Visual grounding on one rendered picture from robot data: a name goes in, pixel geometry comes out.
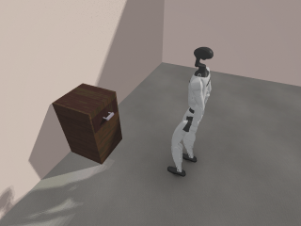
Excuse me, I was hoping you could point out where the robot right forearm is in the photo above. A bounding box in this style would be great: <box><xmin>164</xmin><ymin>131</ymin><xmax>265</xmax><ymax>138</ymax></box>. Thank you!
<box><xmin>204</xmin><ymin>92</ymin><xmax>210</xmax><ymax>107</ymax></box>

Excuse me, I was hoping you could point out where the left robot hand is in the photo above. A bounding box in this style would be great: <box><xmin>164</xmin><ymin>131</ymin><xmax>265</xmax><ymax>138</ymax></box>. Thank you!
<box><xmin>183</xmin><ymin>132</ymin><xmax>196</xmax><ymax>147</ymax></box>

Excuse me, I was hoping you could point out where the left robot upper arm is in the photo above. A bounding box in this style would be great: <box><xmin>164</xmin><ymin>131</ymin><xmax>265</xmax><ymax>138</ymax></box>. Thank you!
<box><xmin>190</xmin><ymin>77</ymin><xmax>205</xmax><ymax>112</ymax></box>

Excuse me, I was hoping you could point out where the cabinet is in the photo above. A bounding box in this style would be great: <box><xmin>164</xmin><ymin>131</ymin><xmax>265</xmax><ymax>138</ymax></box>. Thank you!
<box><xmin>52</xmin><ymin>83</ymin><xmax>122</xmax><ymax>164</ymax></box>

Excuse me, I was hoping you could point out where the right robot upper arm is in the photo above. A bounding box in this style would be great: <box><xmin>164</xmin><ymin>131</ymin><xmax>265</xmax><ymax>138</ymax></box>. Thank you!
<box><xmin>206</xmin><ymin>67</ymin><xmax>212</xmax><ymax>94</ymax></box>

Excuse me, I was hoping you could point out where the handle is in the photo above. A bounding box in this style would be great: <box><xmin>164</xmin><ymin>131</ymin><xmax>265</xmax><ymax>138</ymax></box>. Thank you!
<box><xmin>103</xmin><ymin>112</ymin><xmax>114</xmax><ymax>121</ymax></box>

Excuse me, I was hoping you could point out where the right robot shin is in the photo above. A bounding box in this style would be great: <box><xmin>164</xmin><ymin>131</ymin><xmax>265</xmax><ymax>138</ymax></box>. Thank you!
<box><xmin>182</xmin><ymin>138</ymin><xmax>194</xmax><ymax>158</ymax></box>

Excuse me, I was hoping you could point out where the drawer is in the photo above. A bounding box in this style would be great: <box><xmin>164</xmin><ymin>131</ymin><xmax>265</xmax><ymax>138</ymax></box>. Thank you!
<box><xmin>92</xmin><ymin>99</ymin><xmax>118</xmax><ymax>134</ymax></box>

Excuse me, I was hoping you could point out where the left robot thigh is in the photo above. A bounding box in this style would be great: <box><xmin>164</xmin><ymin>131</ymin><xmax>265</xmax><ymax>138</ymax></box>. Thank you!
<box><xmin>171</xmin><ymin>117</ymin><xmax>193</xmax><ymax>152</ymax></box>

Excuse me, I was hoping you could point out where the robot left forearm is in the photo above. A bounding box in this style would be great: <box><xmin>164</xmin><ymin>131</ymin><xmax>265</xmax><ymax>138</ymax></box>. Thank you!
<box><xmin>189</xmin><ymin>106</ymin><xmax>202</xmax><ymax>134</ymax></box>

